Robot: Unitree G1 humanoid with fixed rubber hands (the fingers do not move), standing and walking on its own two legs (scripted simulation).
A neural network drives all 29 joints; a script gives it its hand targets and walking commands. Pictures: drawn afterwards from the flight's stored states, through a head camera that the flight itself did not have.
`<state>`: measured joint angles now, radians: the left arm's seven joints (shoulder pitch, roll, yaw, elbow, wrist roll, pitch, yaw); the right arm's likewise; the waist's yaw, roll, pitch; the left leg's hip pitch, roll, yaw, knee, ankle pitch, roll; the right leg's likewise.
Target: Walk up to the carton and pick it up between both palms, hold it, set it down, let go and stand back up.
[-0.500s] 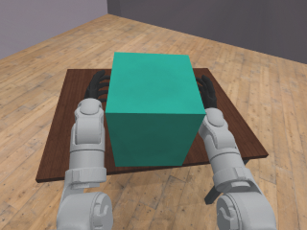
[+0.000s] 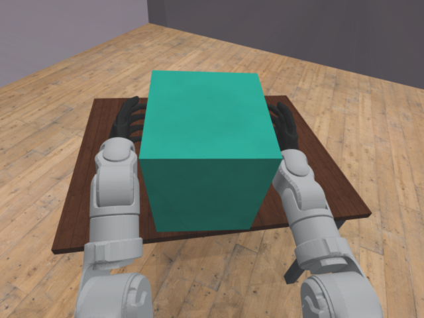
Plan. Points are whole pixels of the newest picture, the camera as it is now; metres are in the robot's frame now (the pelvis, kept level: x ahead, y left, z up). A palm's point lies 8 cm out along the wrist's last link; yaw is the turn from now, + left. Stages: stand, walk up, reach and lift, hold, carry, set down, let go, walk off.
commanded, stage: reach and lift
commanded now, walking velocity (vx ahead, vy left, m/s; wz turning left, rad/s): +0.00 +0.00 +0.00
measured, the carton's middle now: (204, 156) +0.39 -0.01 +0.12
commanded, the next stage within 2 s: hold in 0.10 s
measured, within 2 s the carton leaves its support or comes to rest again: neither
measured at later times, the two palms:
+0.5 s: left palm (121, 135) +0.36 +0.14 +0.19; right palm (287, 139) +0.36 -0.15 +0.19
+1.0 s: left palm (114, 133) +0.35 +0.15 +0.20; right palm (285, 139) +0.35 -0.14 +0.20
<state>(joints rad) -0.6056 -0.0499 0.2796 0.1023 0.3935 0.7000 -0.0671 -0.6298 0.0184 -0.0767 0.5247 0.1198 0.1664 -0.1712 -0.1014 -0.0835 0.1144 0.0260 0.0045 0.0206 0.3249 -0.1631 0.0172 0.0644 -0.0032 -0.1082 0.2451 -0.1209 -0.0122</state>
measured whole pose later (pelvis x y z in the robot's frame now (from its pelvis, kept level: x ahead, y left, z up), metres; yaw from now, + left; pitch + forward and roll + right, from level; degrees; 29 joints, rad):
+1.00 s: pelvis -0.01 -0.01 +0.00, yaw +0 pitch -13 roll +0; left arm -0.67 -0.04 0.33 0.07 0.43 0.79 -0.11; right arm -0.69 0.03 -0.09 0.52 0.10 0.23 -0.18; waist -0.09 -0.09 0.13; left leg 0.07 0.01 0.02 0.29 -0.13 0.01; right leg 0.09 0.00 -0.11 0.25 -0.11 -0.02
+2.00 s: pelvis +0.00 -0.01 +0.00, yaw +1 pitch -13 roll -1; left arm -0.62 -0.05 0.32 0.00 0.43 0.79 -0.12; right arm -0.66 0.03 -0.05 0.46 0.12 0.25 -0.19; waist -0.09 -0.09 0.14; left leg 0.07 0.01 0.02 0.30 -0.14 0.00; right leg 0.11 0.01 -0.12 0.24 -0.13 -0.03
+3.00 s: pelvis +0.00 -0.01 +0.00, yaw +1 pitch -13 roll -1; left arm -0.61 -0.05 0.32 -0.02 0.42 0.80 -0.12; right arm -0.64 0.03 -0.04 0.43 0.14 0.26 -0.20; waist -0.09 -0.08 0.14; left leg 0.07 0.01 0.02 0.30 -0.15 0.00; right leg 0.11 0.00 -0.12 0.25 -0.13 -0.03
